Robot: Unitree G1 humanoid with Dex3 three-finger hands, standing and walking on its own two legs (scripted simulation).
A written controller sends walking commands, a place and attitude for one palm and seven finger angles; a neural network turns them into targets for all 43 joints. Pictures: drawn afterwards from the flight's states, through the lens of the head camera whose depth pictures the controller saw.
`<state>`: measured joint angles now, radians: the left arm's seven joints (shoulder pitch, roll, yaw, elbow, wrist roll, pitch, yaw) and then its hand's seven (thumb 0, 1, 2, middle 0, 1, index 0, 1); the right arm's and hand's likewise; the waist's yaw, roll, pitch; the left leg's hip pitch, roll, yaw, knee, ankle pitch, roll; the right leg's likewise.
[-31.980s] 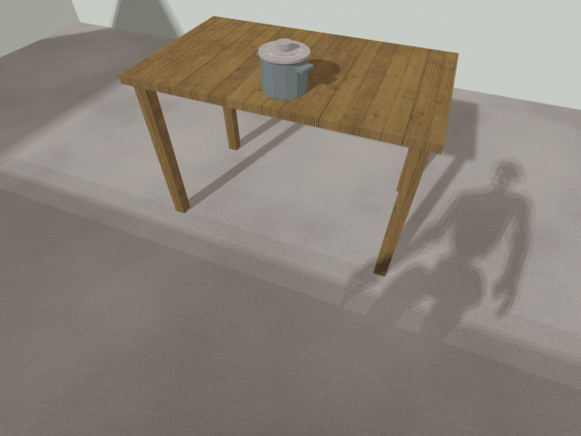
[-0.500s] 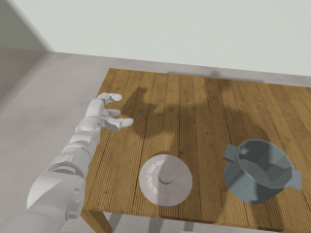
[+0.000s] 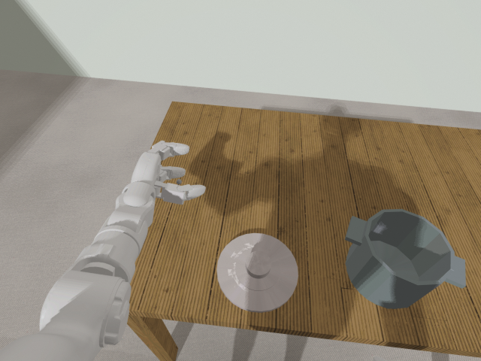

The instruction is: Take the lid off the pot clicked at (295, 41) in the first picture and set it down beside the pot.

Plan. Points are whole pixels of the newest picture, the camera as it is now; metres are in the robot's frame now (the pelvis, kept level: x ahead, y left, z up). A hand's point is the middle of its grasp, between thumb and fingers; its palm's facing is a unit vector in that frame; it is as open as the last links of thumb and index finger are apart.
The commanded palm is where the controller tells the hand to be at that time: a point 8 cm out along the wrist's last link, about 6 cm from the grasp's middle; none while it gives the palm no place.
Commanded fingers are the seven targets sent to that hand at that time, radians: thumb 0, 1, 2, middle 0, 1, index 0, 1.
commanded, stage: draw the hand back to the body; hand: left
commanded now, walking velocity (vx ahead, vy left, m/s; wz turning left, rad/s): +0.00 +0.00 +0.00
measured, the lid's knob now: (258, 264) +0.31 -0.02 -0.05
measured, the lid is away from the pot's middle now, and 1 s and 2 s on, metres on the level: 0.25 0.25 0.25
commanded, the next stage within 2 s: none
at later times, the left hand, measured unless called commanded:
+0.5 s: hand (151, 196) +0.38 +0.19 +0.05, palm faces -0.32 -0.45 -0.84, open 11.1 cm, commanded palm +0.36 +0.21 +0.10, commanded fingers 0.00 -0.04 0.70 -0.37 -0.82 -0.37 -0.82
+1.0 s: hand (151, 191) +0.35 +0.17 +0.11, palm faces +0.20 -0.93 -0.30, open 9.8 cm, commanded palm +0.30 +0.21 +0.12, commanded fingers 0.00 0.50 0.81 -0.27 -0.52 -0.27 -0.52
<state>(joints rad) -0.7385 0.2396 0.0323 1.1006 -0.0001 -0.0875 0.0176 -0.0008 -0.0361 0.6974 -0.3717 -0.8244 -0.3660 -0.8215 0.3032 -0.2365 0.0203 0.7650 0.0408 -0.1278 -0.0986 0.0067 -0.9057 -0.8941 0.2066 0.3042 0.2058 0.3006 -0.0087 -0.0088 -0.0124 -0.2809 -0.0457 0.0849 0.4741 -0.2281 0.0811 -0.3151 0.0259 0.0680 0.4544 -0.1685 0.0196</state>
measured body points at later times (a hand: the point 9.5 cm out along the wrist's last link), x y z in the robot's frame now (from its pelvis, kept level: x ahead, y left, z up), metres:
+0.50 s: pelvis +0.02 -0.02 +0.00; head +0.04 -0.05 +0.45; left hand +0.40 +0.21 +0.09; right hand +0.13 -0.27 -0.13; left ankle +0.02 +0.06 -0.74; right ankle +0.04 -0.13 -0.74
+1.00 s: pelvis +0.04 -0.04 +0.01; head +0.05 -0.04 +0.46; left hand +0.33 +0.22 +0.13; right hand +0.14 -0.26 -0.12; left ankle +0.02 +0.06 -0.74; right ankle +0.04 -0.13 -0.74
